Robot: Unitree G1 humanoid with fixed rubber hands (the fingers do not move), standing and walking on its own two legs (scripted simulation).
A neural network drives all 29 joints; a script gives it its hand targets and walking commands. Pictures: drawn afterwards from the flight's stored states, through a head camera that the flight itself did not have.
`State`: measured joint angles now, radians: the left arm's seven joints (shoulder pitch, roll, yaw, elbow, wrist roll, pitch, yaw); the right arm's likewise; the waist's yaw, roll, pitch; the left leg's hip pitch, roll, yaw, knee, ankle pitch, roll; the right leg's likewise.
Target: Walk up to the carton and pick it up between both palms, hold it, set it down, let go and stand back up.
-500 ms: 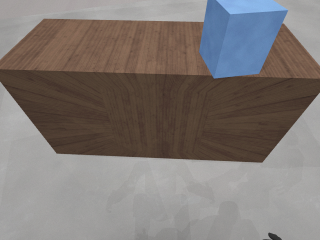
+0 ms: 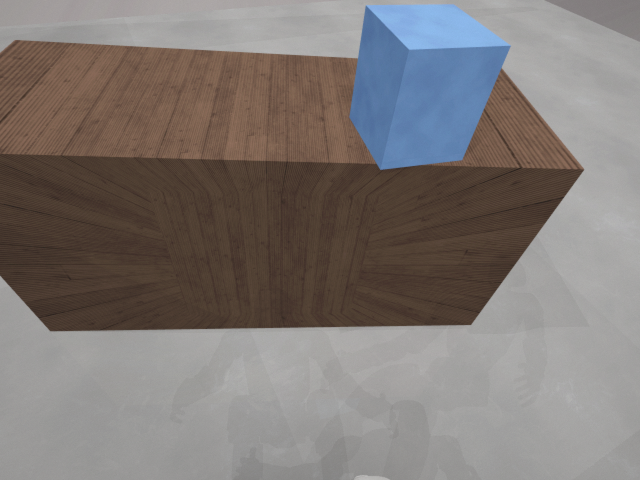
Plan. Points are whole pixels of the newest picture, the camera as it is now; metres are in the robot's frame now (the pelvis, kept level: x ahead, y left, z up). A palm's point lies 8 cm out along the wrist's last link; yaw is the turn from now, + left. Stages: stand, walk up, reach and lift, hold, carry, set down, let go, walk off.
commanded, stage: walk up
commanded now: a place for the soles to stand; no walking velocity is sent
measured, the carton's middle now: (416, 87) +0.85 -0.21 +0.09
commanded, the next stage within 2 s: none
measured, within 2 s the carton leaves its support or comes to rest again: neither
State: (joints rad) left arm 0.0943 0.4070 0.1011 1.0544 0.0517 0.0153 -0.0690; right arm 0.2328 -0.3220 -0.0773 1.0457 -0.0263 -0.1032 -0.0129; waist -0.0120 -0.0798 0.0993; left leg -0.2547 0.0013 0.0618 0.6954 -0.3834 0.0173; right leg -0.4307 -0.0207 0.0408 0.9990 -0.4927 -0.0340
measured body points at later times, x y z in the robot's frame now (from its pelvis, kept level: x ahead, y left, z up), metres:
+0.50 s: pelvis +0.10 -0.07 -0.04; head +0.09 -0.04 +0.41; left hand +0.16 +0.25 -0.18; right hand +0.17 -0.40 -0.12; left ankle +0.16 +0.03 -0.72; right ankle +0.13 -0.20 -0.69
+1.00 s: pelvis +0.25 -0.17 -0.04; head +0.26 -0.15 +0.41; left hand +0.29 +0.16 -0.16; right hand +0.34 -0.50 -0.14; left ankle +0.32 -0.06 -0.71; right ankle +0.28 -0.29 -0.72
